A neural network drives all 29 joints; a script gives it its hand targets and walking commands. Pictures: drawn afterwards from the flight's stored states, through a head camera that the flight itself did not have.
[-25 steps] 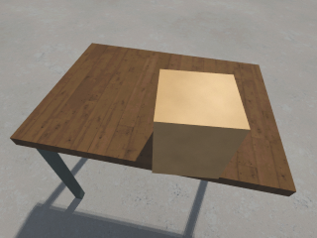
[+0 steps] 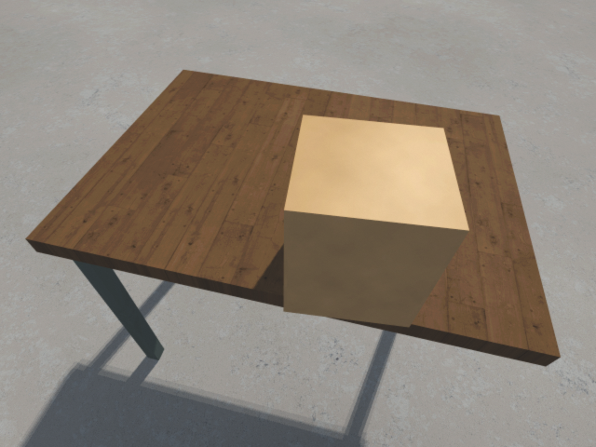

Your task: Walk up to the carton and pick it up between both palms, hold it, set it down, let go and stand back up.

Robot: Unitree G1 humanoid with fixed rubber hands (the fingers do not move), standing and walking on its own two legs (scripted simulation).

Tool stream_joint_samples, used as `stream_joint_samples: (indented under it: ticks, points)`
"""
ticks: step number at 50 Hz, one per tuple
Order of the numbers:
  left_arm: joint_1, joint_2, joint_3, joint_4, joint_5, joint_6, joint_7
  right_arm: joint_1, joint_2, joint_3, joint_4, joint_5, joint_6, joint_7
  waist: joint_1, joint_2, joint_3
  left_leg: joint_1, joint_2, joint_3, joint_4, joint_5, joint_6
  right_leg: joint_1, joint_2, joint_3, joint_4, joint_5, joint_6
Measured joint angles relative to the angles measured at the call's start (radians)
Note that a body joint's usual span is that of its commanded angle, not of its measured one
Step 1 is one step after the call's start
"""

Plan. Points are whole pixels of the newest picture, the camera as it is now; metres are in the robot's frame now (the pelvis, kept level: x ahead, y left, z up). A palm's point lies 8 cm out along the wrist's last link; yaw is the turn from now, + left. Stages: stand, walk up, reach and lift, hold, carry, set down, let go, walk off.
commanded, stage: walk up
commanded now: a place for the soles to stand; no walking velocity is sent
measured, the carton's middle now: (358, 225) +0.44 -0.09 +0.05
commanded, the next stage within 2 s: reach and lift in 0.30 s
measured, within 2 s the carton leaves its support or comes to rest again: neither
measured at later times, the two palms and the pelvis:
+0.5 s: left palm out of the picture +0.14 +0.26 -0.14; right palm out of the picture +0.13 -0.24 -0.13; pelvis -0.03 +0.00 -0.04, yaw -8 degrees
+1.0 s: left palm out of the picture +0.14 +0.23 -0.08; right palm out of the picture +0.12 -0.22 -0.07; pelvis -0.02 -0.01 +0.00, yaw -10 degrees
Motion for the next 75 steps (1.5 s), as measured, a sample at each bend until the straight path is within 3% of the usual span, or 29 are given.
stream_joint_samples:
  ticks: [15,16,18,22,27,32,36,40,45,48,55,65,75]
  points:
    - [0.013,0.007,0.004,-0.026,0.002,0.007,-0.001,0.019,-0.001,0.001,-0.044,0.003,0.002,-0.002,0.005,0.0,-0.006,-0.028,-0.013,-0.026,0.041,-0.01,0.008,-0.011,-0.011,-0.026,0.033,-0.017,-0.003]
    - [0.019,0.011,0.006,-0.043,0.001,0.031,0.0,0.013,0.003,-0.004,-0.038,-0.007,-0.002,0.002,0.009,-0.005,-0.013,-0.034,-0.012,-0.018,0.044,-0.013,0.005,-0.025,-0.012,-0.017,0.044,-0.022,-0.002]
    - [0.042,0.032,0.017,-0.167,-0.008,0.177,0.015,-0.067,0.023,-0.044,0.002,-0.059,-0.006,0.028,0.024,-0.031,-0.038,-0.095,0.005,0.041,0.09,-0.035,-0.011,-0.126,-0.006,0.043,0.124,-0.039,-0.006]
    - [-0.022,0.075,0.071,-0.34,-0.024,0.411,0.048,-0.26,0.053,-0.071,-0.013,-0.086,0.024,0.097,0.015,-0.058,-0.012,-0.195,0.04,0.102,0.228,-0.091,-0.027,-0.266,0.022,0.112,0.272,-0.071,-0.017]
    - [-0.099,0.041,0.143,-0.578,0.009,0.479,0.055,-0.342,0.045,0.009,-0.052,0.001,-0.018,0.112,0.013,-0.058,0.063,-0.148,0.081,0.114,0.234,-0.092,-0.04,-0.222,0.065,0.122,0.254,-0.049,-0.033]
    - [-0.055,-0.015,0.133,-0.679,0.021,0.454,0.028,-0.221,0.042,0.046,-0.127,0.044,-0.033,0.071,0.006,-0.084,0.076,0.003,0.08,0.137,0.039,-0.002,-0.034,-0.085,0.069,0.135,0.086,0.026,-0.031]
    - [-0.033,-0.041,0.111,-0.605,0.016,0.45,0.031,-0.123,0.032,0.008,-0.207,0.019,-0.009,0.057,0.019,-0.084,0.07,0.045,0.071,0.162,-0.041,0.036,-0.003,-0.063,0.064,0.155,0.033,0.056,-0.028]
    - [-0.013,-0.048,0.112,-0.553,-0.001,0.424,0.053,-0.079,0.039,-0.028,-0.29,-0.006,0.005,0.07,0.046,-0.073,0.079,0.04,0.073,0.185,-0.046,0.038,-0.004,-0.084,0.066,0.177,0.041,0.06,-0.026]
    - [0.025,-0.027,0.109,-0.583,-0.047,0.34,0.074,-0.064,0.087,-0.044,-0.359,-0.035,-0.011,0.078,0.074,-0.061,0.063,0.032,0.079,0.185,-0.051,0.039,-0.014,-0.09,0.071,0.177,0.03,0.064,-0.026]
    - [0.041,-0.012,0.1,-0.601,-0.073,0.294,0.07,-0.07,0.119,-0.039,-0.364,-0.047,-0.037,0.069,0.08,-0.061,0.04,0.046,0.075,0.18,-0.076,0.047,-0.016,-0.074,0.068,0.171,0.009,0.066,-0.025]
    - [0.082,-0.017,0.055,-0.65,-0.087,0.241,0.059,-0.098,0.14,-0.031,-0.316,-0.041,-0.088,0.046,0.062,-0.042,0.023,0.132,0.072,0.177,-0.161,0.071,-0.019,0.022,0.066,0.165,-0.085,0.09,-0.015]
    - [0.128,-0.069,0.024,-0.648,-0.083,0.128,0.074,-0.028,0.08,-0.061,-0.34,-0.015,-0.158,0.071,0.057,-0.033,-0.004,0.211,0.068,0.205,-0.263,0.091,-0.002,0.096,0.067,0.186,-0.195,0.122,0.005]
    - [0.142,-0.099,-0.004,-0.647,-0.072,-0.007,0.115,-0.015,0.05,-0.051,-0.311,0.067,-0.249,0.107,0.056,-0.038,-0.024,0.243,0.068,0.231,-0.301,0.083,0.007,0.127,0.07,0.21,-0.251,0.133,0.017]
